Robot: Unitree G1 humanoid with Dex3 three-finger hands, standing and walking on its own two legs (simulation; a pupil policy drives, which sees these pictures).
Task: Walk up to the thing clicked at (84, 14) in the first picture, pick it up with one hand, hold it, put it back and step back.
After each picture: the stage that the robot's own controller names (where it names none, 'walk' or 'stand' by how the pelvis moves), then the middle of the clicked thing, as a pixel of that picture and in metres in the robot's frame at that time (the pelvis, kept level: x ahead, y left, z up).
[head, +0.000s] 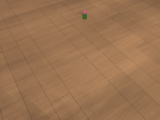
stand; (84, 15) +2.09 -0.04 -0.72
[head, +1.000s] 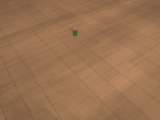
walk; (75, 31) +1.94 +0.27 -0.71
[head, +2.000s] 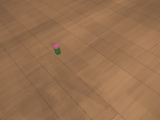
walk; (57, 49) +1.33 +0.41 -0.72
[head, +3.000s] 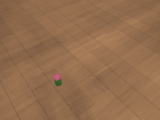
walk; (57, 80) +0.92 +0.29 -0.71
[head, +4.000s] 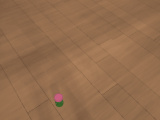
walk; (59, 100) +0.62 +0.20 -0.69
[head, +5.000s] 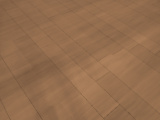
walk; out of the picture +0.46 +0.18 -0.70
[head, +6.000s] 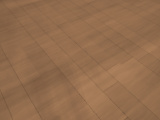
stand; out of the picture +0.40 +0.17 -0.72
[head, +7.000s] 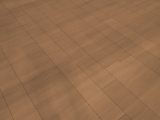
stand; out of the picture +0.42 +0.18 -0.73
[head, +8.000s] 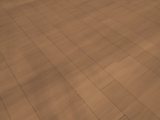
stand; out of the picture +0.41 +0.20 -0.73
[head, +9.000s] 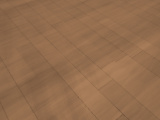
stand; out of the picture +0.41 +0.20 -0.73
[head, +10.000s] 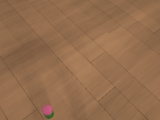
go down; (48, 112) +0.43 +0.20 -0.65
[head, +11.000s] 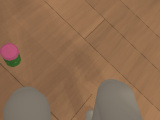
go down; (11, 55) +0.48 +0.24 -0.29
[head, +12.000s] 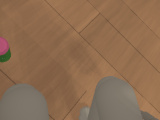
close in; (0, 50) +0.48 +0.26 -0.27
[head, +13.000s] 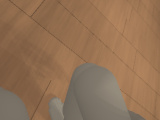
close; out of the picture +0.46 +0.29 -0.22
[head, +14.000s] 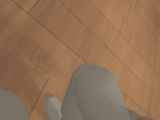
lift; out of the picture +0.45 +0.28 -0.23
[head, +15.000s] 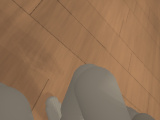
lift; out of the picture +0.42 +0.25 -0.24
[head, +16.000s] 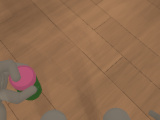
lift; (27, 84) +0.34 +0.19 -0.02
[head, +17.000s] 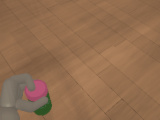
hold; (39, 98) +0.32 +0.16 +0.00
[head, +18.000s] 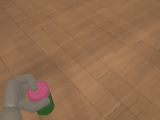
hold; (41, 99) +0.32 +0.15 +0.00
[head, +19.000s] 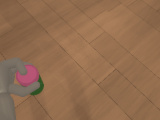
crouch; (31, 81) +0.38 +0.17 -0.06
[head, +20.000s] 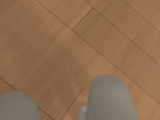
lower; out of the picture +0.48 +0.27 -0.13
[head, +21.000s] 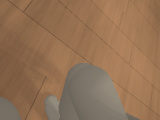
lower; out of the picture +0.44 +0.29 -0.23
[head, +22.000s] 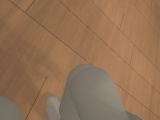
lower; out of the picture +0.44 +0.29 -0.23
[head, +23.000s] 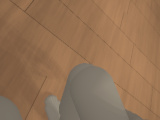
lower; out of the picture +0.44 +0.29 -0.23
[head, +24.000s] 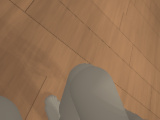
lower; out of the picture +0.44 +0.30 -0.23
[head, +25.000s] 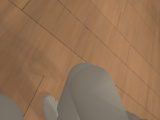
open; out of the picture +0.44 +0.28 -0.24
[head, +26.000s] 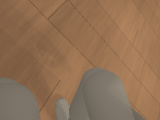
stand; out of the picture +0.44 +0.27 -0.25
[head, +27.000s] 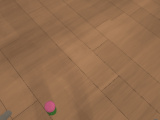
stand; (50, 108) +0.42 +0.18 -0.58
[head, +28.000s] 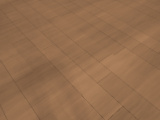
stand; out of the picture +0.40 +0.18 -0.66
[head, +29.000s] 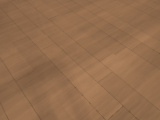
stand; out of the picture +0.40 +0.18 -0.67
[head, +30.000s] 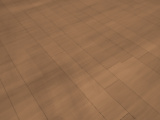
stand; out of the picture +0.43 +0.16 -0.72
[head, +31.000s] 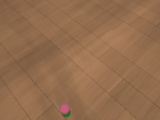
walk; (65, 110) +0.46 +0.15 -0.70
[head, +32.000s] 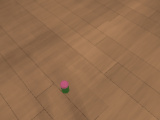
walk; (64, 87) +0.68 +0.17 -0.70
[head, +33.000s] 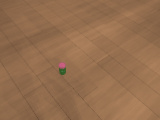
stand; (62, 68) +1.01 +0.17 -0.71
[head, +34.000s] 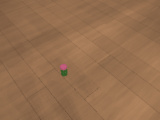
stand; (63, 70) +1.01 +0.20 -0.72
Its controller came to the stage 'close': yes
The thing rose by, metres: 0.70
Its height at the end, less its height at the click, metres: +0.00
